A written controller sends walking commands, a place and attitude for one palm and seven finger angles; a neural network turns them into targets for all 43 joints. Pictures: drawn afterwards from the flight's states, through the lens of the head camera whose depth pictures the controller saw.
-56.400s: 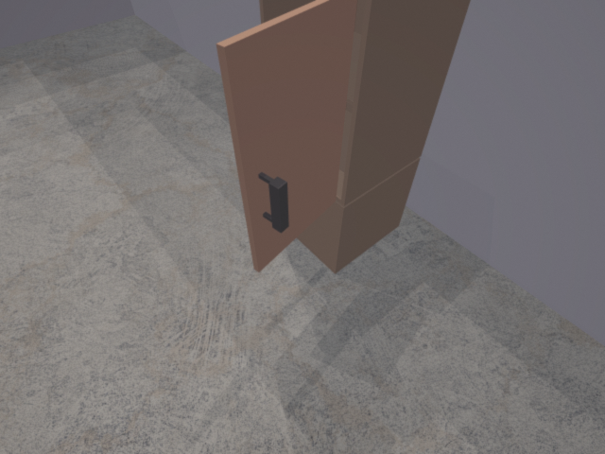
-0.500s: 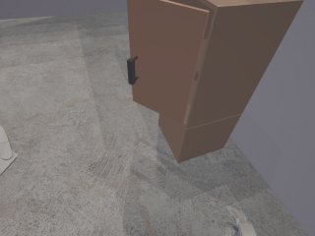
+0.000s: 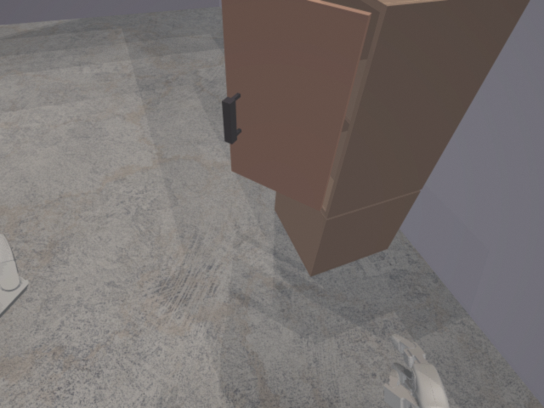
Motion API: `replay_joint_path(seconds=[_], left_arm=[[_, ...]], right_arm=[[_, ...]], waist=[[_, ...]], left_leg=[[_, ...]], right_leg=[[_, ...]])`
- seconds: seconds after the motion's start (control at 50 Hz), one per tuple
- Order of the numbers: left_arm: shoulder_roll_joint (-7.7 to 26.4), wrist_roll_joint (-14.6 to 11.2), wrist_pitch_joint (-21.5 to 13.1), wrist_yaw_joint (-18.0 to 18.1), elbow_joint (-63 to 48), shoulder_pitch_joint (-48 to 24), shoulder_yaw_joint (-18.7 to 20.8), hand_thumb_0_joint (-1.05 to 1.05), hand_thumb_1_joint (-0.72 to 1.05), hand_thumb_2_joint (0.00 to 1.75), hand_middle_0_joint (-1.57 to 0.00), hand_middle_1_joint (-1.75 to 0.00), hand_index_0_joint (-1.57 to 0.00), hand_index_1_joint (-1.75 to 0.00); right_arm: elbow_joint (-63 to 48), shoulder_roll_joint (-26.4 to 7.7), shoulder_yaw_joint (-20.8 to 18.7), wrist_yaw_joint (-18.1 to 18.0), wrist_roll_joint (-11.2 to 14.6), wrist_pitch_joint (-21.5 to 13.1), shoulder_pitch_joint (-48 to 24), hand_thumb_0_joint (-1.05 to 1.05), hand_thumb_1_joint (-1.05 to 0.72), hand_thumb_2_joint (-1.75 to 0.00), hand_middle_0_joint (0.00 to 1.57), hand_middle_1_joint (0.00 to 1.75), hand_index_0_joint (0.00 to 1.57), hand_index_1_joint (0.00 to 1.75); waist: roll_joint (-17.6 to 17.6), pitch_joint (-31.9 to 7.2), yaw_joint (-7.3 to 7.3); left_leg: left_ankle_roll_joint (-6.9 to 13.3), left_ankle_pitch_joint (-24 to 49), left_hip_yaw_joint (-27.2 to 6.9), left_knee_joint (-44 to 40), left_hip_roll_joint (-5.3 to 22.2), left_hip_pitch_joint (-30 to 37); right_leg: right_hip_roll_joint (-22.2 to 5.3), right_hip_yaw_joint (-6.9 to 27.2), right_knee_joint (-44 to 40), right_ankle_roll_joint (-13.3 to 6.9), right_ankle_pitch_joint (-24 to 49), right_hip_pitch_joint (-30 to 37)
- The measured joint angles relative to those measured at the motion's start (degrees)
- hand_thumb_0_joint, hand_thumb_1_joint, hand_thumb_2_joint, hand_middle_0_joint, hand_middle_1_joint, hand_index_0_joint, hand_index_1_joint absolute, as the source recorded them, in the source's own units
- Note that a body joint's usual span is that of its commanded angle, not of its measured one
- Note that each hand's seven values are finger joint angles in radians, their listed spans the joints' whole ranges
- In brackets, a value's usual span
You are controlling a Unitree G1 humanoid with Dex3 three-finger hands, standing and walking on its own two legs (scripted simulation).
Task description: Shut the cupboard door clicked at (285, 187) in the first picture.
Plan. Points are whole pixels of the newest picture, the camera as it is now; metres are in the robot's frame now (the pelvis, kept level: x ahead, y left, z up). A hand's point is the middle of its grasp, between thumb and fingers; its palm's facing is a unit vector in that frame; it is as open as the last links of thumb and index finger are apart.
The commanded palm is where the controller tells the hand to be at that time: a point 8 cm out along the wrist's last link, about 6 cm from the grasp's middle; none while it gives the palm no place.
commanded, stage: let the arm hang, fingers relaxed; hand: left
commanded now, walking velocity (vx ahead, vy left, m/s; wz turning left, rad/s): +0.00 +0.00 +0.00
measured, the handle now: (234, 117) +0.88 +0.15 -0.09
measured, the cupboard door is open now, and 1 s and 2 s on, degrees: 37 37 37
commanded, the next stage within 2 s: look to check the result in 1.20 s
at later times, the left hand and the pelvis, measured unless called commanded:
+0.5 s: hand out of the picture +0.02 +0.17 -0.18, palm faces +0.03 -0.98 -0.18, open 6.9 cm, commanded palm none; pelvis -0.03 -0.01 +0.00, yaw +1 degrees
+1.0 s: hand out of the picture -0.01 +0.17 -0.17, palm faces +0.01 -0.98 -0.20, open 7.4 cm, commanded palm none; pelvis -0.02 -0.01 +0.00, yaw -1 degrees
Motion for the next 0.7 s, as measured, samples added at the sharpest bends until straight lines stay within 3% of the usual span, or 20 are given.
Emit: replay_joint_path(seconds=[0.1, 0.14, 0.18, 0.26, 0.36, 0.4, 0.48, 0.7], left_arm=[[-1.7, -0.2, 1.8, -0.3, 2.7, 0.5, -1.7, 0.01, 0.89, 0.90, -0.21, -0.30, -0.21, -0.31], [-2.2, 1.2, 1.7, -2.4, 11.2, -4.3, -6.3, 0.00, 0.89, 0.90, -0.21, -0.30, -0.21, -0.30], [-3.7, 2.5, 6.5, -5.2, 24.1, -10.2, -12.1, 0.00, 0.89, 0.90, -0.20, -0.30, -0.21, -0.30], [-8.6, 3.8, 14.0, -8.6, 49.2, -16.0, -20.9, 0.00, 0.90, 0.90, -0.20, -0.30, -0.20, -0.30], [-14.8, 4.3, 16.1, -9.6, 68.1, -15.8, -26.9, 0.01, 0.91, 0.90, -0.20, -0.30, -0.20, -0.30], [-15.9, 3.4, 15.3, -8.3, 72.0, -15.8, -25.3, -0.01, 0.95, 0.90, -0.21, -0.30, -0.21, -0.30], [-13.7, 3.9, 14.3, -8.4, 77.8, -16.2, -24.7, -0.04, 1.00, 0.90, -0.21, -0.30, -0.21, -0.30], [-13.2, 3.9, 13.5, -8.7, 89.2, -14.2, -24.8, -0.01, 0.92, 0.90, -0.20, -0.30, -0.20, -0.30]], right_arm=[[-0.1, -0.2, 0.3, -0.2, 0.1, 0.8, 0.4, 0.01, -0.91, -0.90, 0.20, 0.30, 0.21, 0.30], [2.9, -1.8, -0.8, 2.0, 0.5, -1.5, 0.1, 0.01, -0.91, -0.90, 0.20, 0.30, 0.21, 0.30], [6.0, -4.4, -1.2, 3.7, 0.1, -0.7, -1.2, 0.01, -0.90, -0.90, 0.20, 0.30, 0.21, 0.30], [9.3, -6.7, -1.7, 4.3, -0.7, 2.5, -3.3, 0.01, -0.91, -0.90, 0.20, 0.30, 0.21, 0.30], [12.4, -5.0, -1.3, 4.0, -1.6, 5.1, -0.5, 0.01, -0.91, -0.90, 0.20, 0.30, 0.20, 0.30], [14.6, -3.9, -1.1, 3.7, -1.8, 5.8, 1.6, 0.01, -0.91, -0.90, 0.20, 0.30, 0.20, 0.30], [19.5, -2.2, -1.1, 3.4, -2.0, 7.0, 5.2, 0.01, -0.91, -0.90, 0.20, 0.30, 0.20, 0.30], [25.6, -1.2, -2.1, 2.6, -1.4, 6.7, 8.5, 0.01, -0.91, -0.90, 0.20, 0.30, 0.20, 0.30]], waist=[[0.7, -0.6, 0.79], [1.9, -0.9, 1.64], [3.5, -1.1, 2.31], [4.8, -0.1, 0.90], [0.6, 2.5, -0.82], [-1.2, 3.3, -0.59], [-2.3, 3.8, 0.30], [2.5, 2.5, 0.07]], left_leg=[[0.1, 0.3, 0.2, -0.6, 0.0, 0.2], [0.3, 0.2, -0.4, 0.8, -0.4, -1.1], [0.6, -0.1, -0.5, 2.4, -0.9, -2.4], [1.2, -0.5, 0.3, 4.3, -1.5, -3.4], [0.7, 0.4, 0.7, 3.3, -1.4, -2.4], [0.3, 1.0, 0.0, 2.5, -1.1, -2.1], [-0.3, 2.2, -1.0, 0.9, -0.2, -1.3], [-0.2, 3.6, 0.0, -2.6, 0.1, 1.4]], right_leg=[[0.0, 0.2, -0.5, 0.1, 0.4, 0.1], [-0.4, -0.5, 0.9, 0.2, 0.0, -0.9], [-1.0, -0.7, 3.2, 0.4, -0.9, -2.4], [-1.8, 0.1, 7.0, 0.6, -2.1, -4.5], [-1.7, 0.4, 7.4, 0.1, -1.9, -4.3], [-1.3, -0.2, 6.2, -0.3, -1.2, -3.5], [-0.3, -1.3, 2.7, -1.0, 0.7, -1.7], [0.2, -0.2, -1.5, -0.9, 2.9, 0.9]])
